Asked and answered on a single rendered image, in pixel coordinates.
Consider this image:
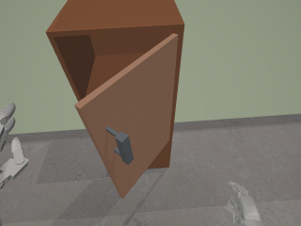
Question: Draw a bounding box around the robot right hand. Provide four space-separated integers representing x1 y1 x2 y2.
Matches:
224 181 261 226

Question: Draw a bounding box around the handle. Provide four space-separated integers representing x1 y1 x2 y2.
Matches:
105 126 134 166

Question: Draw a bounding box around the robot left hand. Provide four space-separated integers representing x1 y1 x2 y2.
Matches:
0 103 29 190

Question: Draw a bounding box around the cupboard door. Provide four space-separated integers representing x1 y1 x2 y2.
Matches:
74 33 179 199

